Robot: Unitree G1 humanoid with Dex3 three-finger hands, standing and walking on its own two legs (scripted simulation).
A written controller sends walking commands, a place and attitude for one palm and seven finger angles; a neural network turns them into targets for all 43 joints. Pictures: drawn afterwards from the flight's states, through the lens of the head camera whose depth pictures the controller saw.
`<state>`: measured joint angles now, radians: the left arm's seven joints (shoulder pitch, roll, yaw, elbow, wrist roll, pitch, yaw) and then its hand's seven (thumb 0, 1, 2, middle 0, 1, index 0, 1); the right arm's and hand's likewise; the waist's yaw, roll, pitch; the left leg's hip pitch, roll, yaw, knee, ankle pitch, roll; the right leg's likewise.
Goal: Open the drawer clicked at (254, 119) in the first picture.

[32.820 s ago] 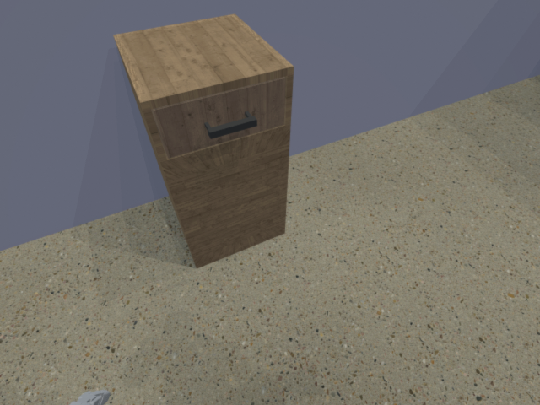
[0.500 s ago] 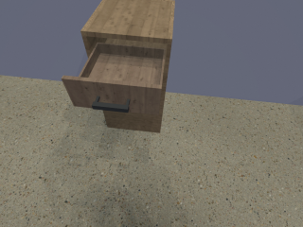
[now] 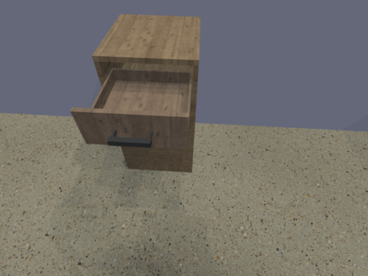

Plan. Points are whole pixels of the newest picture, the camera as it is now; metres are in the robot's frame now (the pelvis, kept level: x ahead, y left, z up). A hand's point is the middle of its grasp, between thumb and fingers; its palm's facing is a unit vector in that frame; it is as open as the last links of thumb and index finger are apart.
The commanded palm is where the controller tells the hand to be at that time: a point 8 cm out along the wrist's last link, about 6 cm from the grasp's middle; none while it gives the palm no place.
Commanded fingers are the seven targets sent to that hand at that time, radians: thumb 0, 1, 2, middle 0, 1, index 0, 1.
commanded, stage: let the arm hang, fingers relaxed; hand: left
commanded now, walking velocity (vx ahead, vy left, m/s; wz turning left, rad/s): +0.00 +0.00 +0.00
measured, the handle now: (131, 137) +0.54 +0.21 -0.08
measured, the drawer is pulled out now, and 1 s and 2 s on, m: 0.30 0.30 0.30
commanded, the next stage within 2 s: look to check the result in 0.14 s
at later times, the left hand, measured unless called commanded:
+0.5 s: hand out of the picture -0.01 +0.16 -0.17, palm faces +0.06 -0.98 -0.18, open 7.4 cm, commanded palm none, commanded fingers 0.00 0.90 0.90 -0.20 -0.30 -0.20 -0.30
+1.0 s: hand out of the picture +0.01 +0.15 -0.17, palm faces +0.06 -0.98 -0.18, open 7.4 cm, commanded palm none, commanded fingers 0.00 0.90 0.90 -0.20 -0.30 -0.20 -0.30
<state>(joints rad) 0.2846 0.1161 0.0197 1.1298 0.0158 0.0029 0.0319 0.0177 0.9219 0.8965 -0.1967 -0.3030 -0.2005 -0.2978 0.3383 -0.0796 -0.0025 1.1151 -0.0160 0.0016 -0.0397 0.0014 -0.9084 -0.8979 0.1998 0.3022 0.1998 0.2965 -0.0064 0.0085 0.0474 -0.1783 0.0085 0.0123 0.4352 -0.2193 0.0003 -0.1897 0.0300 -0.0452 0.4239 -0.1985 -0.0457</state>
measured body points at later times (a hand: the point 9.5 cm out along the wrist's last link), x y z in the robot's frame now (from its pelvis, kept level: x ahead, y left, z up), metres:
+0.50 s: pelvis +0.01 +0.00 +0.00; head +0.03 -0.01 +0.45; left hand -0.01 +0.21 -0.16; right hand -0.02 -0.20 -0.16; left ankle +0.01 +0.12 -0.74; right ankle +0.02 -0.09 -0.74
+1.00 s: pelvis +0.02 -0.01 +0.00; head +0.04 -0.02 +0.45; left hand +0.01 +0.21 -0.16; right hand +0.00 -0.21 -0.17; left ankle +0.01 +0.12 -0.74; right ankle +0.02 -0.09 -0.74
